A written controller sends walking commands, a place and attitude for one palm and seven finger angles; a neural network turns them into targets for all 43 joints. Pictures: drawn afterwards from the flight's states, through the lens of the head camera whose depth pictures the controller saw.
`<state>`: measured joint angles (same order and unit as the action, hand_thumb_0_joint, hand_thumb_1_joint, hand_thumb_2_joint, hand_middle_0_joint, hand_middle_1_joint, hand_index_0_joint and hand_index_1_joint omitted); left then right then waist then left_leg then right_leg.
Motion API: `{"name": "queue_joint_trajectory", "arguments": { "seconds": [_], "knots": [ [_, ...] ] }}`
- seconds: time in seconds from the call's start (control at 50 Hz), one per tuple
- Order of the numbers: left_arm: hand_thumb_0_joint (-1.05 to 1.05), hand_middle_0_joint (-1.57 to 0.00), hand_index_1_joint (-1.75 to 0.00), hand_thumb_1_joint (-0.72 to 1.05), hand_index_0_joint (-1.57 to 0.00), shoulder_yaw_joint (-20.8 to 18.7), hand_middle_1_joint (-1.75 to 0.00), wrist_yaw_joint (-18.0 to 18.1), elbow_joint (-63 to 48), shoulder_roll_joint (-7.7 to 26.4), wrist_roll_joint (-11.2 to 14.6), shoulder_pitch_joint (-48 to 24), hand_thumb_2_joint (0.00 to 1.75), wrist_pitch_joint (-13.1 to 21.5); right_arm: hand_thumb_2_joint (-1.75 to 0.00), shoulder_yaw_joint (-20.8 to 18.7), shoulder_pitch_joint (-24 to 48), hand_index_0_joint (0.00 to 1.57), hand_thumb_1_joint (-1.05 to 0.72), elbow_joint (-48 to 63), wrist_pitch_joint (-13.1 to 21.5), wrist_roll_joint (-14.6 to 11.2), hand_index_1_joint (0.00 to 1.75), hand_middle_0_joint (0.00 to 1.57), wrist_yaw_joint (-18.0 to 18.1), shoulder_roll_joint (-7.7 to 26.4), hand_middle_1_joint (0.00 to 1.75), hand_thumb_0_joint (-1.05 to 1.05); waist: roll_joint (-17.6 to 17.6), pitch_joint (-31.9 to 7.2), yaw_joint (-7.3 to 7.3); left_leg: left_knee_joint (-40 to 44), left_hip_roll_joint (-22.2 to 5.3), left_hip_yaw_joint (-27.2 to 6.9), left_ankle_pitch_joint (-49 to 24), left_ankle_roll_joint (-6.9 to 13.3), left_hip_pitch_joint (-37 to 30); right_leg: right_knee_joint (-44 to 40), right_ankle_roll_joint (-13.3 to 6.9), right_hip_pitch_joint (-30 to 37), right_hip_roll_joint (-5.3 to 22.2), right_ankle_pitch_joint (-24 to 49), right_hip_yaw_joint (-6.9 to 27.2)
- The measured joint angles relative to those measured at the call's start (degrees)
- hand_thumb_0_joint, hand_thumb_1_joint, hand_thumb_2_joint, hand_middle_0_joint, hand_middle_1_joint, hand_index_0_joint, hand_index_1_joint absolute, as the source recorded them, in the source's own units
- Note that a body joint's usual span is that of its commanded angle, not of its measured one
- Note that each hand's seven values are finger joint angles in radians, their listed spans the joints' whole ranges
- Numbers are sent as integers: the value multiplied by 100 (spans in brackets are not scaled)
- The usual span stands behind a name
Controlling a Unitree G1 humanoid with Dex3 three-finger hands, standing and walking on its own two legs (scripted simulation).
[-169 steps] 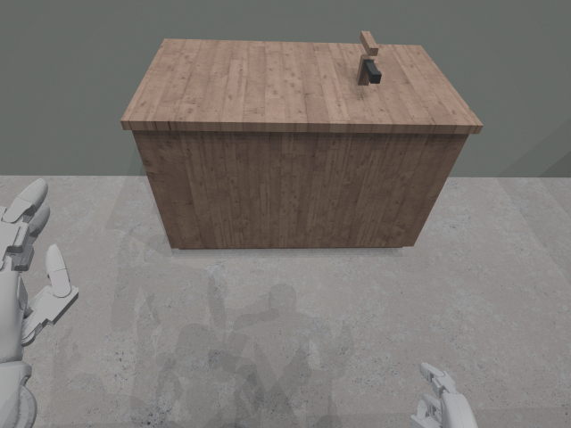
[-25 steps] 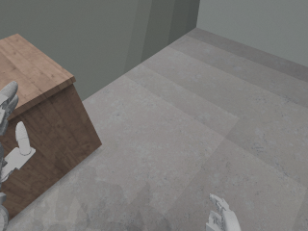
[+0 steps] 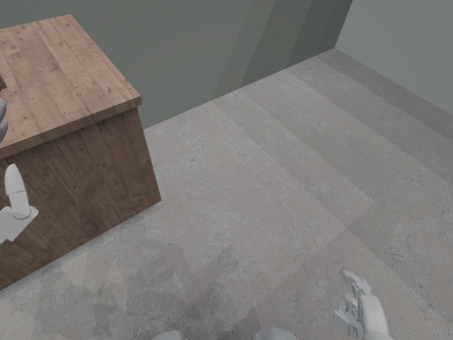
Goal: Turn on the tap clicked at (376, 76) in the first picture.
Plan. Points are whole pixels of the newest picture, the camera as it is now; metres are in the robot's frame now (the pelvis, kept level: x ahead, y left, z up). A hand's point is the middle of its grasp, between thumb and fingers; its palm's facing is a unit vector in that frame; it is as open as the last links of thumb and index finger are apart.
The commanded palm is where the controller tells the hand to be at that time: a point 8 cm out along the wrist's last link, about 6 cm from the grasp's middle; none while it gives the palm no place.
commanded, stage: turn to face it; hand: left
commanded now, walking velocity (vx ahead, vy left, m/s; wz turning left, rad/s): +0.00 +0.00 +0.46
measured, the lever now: out of the picture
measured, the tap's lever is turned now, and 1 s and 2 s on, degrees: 0 0 0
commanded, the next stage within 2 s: take the last steps up to it in 0.28 s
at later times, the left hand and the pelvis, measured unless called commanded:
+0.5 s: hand out of the picture +0.11 +0.19 +0.19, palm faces +0.56 -0.71 -0.43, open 7.4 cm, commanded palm +0.04 +0.23 +0.19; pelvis -0.05 -0.08 +0.02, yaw +14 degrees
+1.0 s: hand out of the picture +0.04 +0.23 +0.20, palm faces +0.68 -0.60 -0.41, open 7.5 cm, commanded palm -0.02 +0.25 +0.19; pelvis -0.08 -0.07 +0.01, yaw +18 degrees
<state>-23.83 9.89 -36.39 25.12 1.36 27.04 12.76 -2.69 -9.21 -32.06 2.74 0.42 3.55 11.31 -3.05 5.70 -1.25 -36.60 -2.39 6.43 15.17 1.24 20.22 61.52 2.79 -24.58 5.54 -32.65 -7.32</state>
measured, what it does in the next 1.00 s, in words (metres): walks backwards, turning left: right foot, then left foot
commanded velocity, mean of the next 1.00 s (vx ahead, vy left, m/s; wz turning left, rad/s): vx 0.19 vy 0.06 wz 0.18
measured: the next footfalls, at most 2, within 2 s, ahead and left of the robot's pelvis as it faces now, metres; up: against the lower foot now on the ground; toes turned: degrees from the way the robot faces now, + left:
right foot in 0.26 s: +0.03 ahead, -0.15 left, +0.00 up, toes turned +2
left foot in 0.70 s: -0.11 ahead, +0.06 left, +0.00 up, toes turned +23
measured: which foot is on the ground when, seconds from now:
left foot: down 0.00-0.26, up 0.28-0.68, down 0.70-1.00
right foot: up 0.00-0.24, down 0.26-0.70, up 0.72-0.98, down 1.00-1.00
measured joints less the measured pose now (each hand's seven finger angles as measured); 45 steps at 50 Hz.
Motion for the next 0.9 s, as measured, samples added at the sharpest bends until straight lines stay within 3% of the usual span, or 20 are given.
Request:
{"name": "queue_joint_trajectory", "arguments": {
  "seconds": [0.04,0.12,0.22,0.26,0.32,0.38,0.42,0.52,0.64,0.7,0.72,0.74,0.8,0.84,0.9],
  "knots": [
    [1,-21,-30,88,-21,24,-30,-79,137,3,-15,-96,90,-76,-90,126,13,19,-91,-26,58,-38,30,19,-118,-166,30,1,119,-60,7,146,-54,-237,-106,-68,2,132,91,-157,-144,193,162],
    [1,-21,-30,89,-21,89,-30,-146,41,-157,93,84,90,-182,-90,335,-47,20,-91,25,187,-74,30,20,-265,-375,30,1,337,-173,113,384,-119,-563,-352,-168,43,-575,181,-75,-235,601,288],
    [1,-21,-30,89,-21,215,-30,-171,150,-336,161,235,90,-286,-90,468,-102,20,-91,2,289,-70,30,20,-265,-412,30,0,588,-240,331,410,-119,-867,-525,-322,193,-1793,194,560,-394,575,271],
    [1,-21,-30,89,-21,230,-30,-159,309,-368,145,126,90,-342,-90,489,-92,20,-90,-21,282,-76,30,20,-245,-369,30,0,628,-224,447,255,-93,-930,-522,-402,306,-2586,91,941,-449,1061,219],
    [1,-21,-30,89,-21,462,-30,-154,659,-591,97,-183,90,-469,-90,432,-48,20,-90,-270,199,-74,30,20,-190,-173,30,1,771,-145,425,-961,7,-1010,562,-326,649,-2541,-403,991,-426,1430,-7],
    [1,-21,-30,88,-21,591,-30,-156,888,-742,98,-240,90,-525,-90,383,-118,20,-91,-502,96,-45,30,20,-129,4,30,1,573,-257,381,-2534,205,-777,770,-398,924,-2719,-514,1051,-207,1456,-62],
    [1,-21,-30,88,-21,586,-30,-155,979,-749,83,-137,90,-452,-90,344,-149,20,-91,-526,43,-31,30,20,-54,106,30,1,480,-321,268,-2901,190,-628,698,-437,897,-2938,-510,1069,-133,1615,-106],
    [1,-21,-30,88,-21,553,-30,-134,997,-523,47,-65,90,-256,-90,126,-249,20,-91,-405,12,16,30,20,55,344,30,1,337,-367,45,-1980,51,-334,636,-364,354,-3297,-548,974,-33,1930,-331],
    [1,-21,-30,88,-21,342,-30,5,457,-318,21,135,90,-56,-90,-80,-388,20,-91,-266,45,21,30,19,38,475,30,1,111,-380,64,-350,35,-40,1104,-167,-402,-3260,-510,680,113,2086,-485],
    [1,-21,-30,88,-21,240,-30,86,261,-327,41,213,90,22,-90,-70,-465,20,-91,-163,87,17,30,19,39,468,30,1,48,-417,104,678,79,7,748,-37,-885,-2826,-414,465,204,1939,-494],
    [1,-21,-30,88,-21,217,-30,107,266,-344,52,184,90,51,-90,-66,-461,20,-91,-142,114,19,30,19,48,429,30,1,33,-391,122,717,89,8,201,-25,-897,-2459,-339,351,202,1566,-387],
    [1,-21,-30,88,-21,216,-30,122,338,-373,28,132,90,77,-90,-52,-453,20,-91,-170,149,15,30,19,55,344,30,1,5,-369,157,559,102,31,128,-37,-898,-1922,-291,213,160,1082,-200],
    [1,-21,-30,88,-21,286,-30,31,789,-447,-101,-38,90,134,-90,59,-544,20,-91,-367,259,-20,30,19,0,33,30,1,77,-585,152,441,84,-58,415,-31,-958,-390,-208,-237,-24,683,103],
    [1,-21,-30,88,-21,369,-30,-39,1032,-517,-147,-187,90,86,-90,161,-630,20,-91,-473,300,-48,30,19,-48,-135,30,1,178,-707,162,539,70,-164,416,-18,-1022,-176,-146,-316,-48,851,103],
    [1,-21,-30,89,-21,432,-30,-86,1155,-615,-146,-324,90,83,-90,330,-653,20,-91,-579,359,-44,30,20,-85,-315,30,1,322,-723,232,666,44,-212,342,-61,-1120,-802,-88,-128,-69,964,49]
  ]
}}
